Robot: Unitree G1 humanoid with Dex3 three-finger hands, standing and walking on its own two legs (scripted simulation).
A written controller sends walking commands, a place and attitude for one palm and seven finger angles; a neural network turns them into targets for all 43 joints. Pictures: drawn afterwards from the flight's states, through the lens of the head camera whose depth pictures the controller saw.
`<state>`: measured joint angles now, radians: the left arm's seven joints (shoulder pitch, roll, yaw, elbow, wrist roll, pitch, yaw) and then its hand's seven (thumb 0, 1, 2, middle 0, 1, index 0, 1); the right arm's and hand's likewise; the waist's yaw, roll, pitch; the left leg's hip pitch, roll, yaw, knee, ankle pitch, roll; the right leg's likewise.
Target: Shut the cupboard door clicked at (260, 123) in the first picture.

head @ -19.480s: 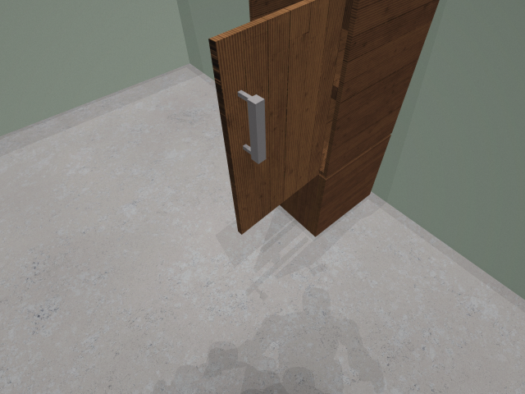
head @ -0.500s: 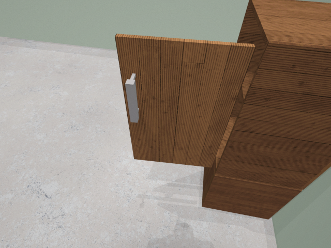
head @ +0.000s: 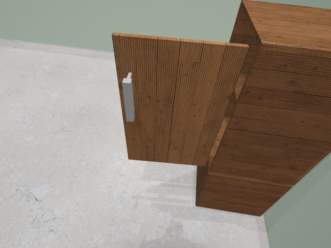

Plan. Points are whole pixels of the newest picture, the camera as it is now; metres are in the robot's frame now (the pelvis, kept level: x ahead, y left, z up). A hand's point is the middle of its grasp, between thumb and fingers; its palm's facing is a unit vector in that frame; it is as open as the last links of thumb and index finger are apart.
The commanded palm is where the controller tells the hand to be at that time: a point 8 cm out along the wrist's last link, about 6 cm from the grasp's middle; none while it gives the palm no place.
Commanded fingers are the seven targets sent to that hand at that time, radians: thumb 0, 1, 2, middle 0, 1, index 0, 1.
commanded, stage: shuffle to correct the standing spot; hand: left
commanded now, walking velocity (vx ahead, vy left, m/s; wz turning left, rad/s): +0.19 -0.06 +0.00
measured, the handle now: (130, 97) +0.55 +0.15 +0.06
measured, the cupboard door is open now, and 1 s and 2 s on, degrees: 94 94 94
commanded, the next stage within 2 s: come to a stop and stand still in 0.60 s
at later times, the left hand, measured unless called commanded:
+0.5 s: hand out of the picture +0.08 +0.17 -0.16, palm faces -0.07 -0.98 -0.17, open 7.4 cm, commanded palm none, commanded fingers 0.00 0.90 0.90 -0.20 -0.30 -0.20 -0.30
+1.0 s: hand out of the picture +0.10 +0.14 -0.19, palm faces +0.01 -0.99 -0.14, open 7.4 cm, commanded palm none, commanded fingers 0.00 0.90 0.90 -0.20 -0.30 -0.20 -0.30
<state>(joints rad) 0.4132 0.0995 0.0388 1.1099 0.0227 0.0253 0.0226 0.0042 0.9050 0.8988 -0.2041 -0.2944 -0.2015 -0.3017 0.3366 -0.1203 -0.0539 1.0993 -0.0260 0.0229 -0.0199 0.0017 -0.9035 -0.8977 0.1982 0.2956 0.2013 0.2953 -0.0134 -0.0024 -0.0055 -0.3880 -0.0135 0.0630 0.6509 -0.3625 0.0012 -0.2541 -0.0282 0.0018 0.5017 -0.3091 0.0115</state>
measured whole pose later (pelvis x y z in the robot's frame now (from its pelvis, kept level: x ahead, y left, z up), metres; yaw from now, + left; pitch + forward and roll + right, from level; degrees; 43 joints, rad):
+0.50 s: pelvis +0.03 +0.00 +0.01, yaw -4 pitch +3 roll -1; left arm 0.26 0.16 0.06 1.03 0.02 0.03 -0.01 0.01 0.91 0.90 -0.20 -0.29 -0.20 -0.30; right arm 0.39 -0.11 -0.05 1.12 -0.04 -0.03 -0.03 0.00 -0.90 -0.90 0.20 0.30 0.20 0.30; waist -0.06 0.01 -0.03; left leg -0.26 -0.02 0.11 0.31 -0.11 0.08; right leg -0.27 -0.03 -0.07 0.55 -0.37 -0.03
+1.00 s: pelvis +0.12 -0.01 +0.00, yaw -4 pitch -1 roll -1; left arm 0.29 0.11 0.02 1.08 0.01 0.04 0.05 0.01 0.91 0.90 -0.21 -0.29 -0.20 -0.30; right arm 0.10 -0.13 -0.03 1.01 -0.01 -0.02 -0.05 -0.01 -0.92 -0.90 0.20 0.30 0.20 0.30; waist 0.03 -0.02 0.14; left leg -0.35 0.03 0.14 0.55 -0.18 0.07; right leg -0.27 -0.03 -0.01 0.92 -0.57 0.01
